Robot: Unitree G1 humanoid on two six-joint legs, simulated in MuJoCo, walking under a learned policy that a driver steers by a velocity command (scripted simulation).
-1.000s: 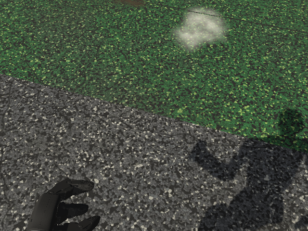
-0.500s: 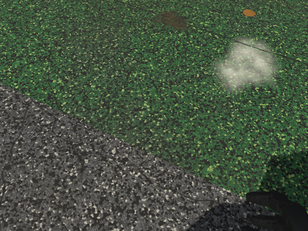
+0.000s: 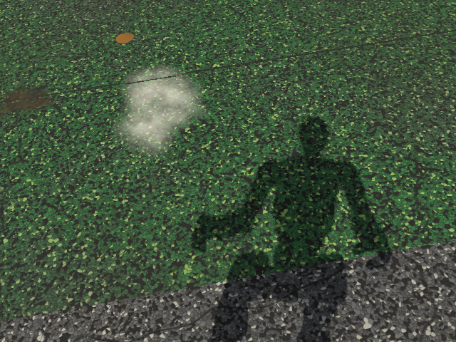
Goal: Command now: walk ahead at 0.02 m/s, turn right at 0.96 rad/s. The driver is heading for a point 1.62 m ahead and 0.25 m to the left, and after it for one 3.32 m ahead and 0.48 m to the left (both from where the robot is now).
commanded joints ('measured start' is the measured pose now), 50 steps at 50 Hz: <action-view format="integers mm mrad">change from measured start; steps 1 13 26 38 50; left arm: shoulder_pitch -54 8 -33 -22 90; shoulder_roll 164 142 56 176 119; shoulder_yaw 50 30 -8 10 7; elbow -76 -10 31 2 34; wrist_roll -8 8 -8 28 19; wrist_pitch -11 -25 -40 -60 -80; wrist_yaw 14 5 37 73 52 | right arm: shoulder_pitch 7 8 66 -27 -110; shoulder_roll -95 -47 -158 -135 -55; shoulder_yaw -24 5 -40 -73 -30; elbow -58 -44 7 -24 -64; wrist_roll -13 27 30 -5 21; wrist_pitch -17 -12 -24 3 43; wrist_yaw -1 -6 22 20 86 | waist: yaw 6 40 -16 19 71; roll -184 -183 94 -180 -187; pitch -104 -116 -99 -45 -70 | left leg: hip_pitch -97 180 501 -76 -27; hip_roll -29 -97 114 -144 -60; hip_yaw -64 -48 -459 -149 -22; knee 81 -343 -650 -64 -106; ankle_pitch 85 18 624 -105 -6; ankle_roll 2 78 283 43 14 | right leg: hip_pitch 119 102 -148 140 327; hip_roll -180 -196 43 -449 -329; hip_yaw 274 397 24 423 -30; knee -238 -170 163 -416 -233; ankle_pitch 334 443 -216 -8 559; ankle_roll -148 -150 89 -169 -146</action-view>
